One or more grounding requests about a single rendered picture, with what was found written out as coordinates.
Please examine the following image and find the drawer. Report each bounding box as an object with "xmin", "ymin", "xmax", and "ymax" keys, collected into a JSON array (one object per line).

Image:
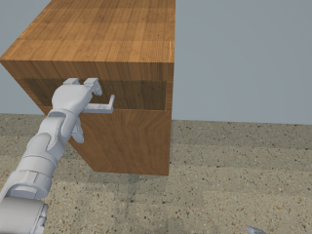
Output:
[{"xmin": 21, "ymin": 77, "xmax": 167, "ymax": 111}]

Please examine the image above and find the cabinet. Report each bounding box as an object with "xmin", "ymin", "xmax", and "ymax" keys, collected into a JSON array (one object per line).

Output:
[{"xmin": 0, "ymin": 0, "xmax": 176, "ymax": 176}]

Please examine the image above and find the handle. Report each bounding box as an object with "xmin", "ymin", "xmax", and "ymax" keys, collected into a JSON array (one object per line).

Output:
[{"xmin": 83, "ymin": 95, "xmax": 115, "ymax": 114}]

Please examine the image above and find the robot left forearm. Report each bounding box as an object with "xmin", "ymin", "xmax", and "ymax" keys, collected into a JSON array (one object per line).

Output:
[{"xmin": 0, "ymin": 108, "xmax": 77, "ymax": 203}]

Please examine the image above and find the robot left upper arm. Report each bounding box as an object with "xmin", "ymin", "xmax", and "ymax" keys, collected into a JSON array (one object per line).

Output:
[{"xmin": 0, "ymin": 195, "xmax": 49, "ymax": 234}]

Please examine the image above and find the robot left hand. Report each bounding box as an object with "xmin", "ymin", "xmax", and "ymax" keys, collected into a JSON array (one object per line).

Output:
[{"xmin": 52, "ymin": 78, "xmax": 102, "ymax": 143}]

